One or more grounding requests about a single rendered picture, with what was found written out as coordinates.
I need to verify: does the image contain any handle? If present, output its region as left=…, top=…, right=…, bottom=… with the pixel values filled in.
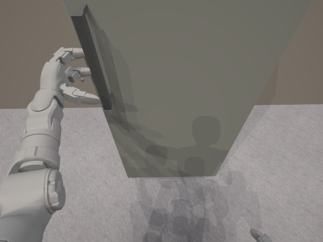
left=71, top=4, right=112, bottom=110

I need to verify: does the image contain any right robot hand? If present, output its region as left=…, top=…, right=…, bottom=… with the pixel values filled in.
left=250, top=228, right=272, bottom=242

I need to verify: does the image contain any left robot upper arm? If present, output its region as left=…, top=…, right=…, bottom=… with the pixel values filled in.
left=0, top=168, right=66, bottom=242

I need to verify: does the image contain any left robot forearm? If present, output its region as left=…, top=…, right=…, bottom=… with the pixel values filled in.
left=0, top=89, right=65, bottom=216

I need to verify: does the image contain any fridge door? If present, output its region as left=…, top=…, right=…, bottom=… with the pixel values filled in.
left=63, top=0, right=313, bottom=178

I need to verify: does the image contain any left robot hand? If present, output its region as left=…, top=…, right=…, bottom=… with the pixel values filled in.
left=40, top=47, right=100, bottom=105

